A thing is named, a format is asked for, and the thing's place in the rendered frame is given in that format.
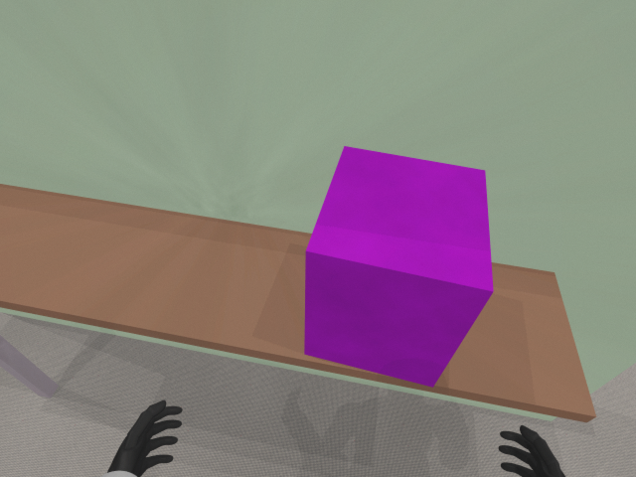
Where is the robot right hand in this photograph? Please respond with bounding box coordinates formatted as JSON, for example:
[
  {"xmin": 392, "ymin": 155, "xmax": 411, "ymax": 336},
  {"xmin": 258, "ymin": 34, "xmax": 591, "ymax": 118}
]
[{"xmin": 499, "ymin": 425, "xmax": 565, "ymax": 477}]

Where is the table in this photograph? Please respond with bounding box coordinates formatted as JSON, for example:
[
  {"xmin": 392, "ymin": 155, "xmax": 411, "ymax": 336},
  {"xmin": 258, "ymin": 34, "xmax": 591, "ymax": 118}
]
[{"xmin": 0, "ymin": 184, "xmax": 596, "ymax": 422}]

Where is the robot left hand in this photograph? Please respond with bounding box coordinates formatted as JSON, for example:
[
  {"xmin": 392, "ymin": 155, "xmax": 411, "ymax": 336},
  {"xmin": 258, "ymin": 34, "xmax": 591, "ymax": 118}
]
[{"xmin": 107, "ymin": 400, "xmax": 182, "ymax": 477}]

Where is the carton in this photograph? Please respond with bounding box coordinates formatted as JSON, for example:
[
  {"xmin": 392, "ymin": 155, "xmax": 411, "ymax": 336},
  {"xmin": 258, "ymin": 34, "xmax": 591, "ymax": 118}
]
[{"xmin": 304, "ymin": 146, "xmax": 494, "ymax": 387}]

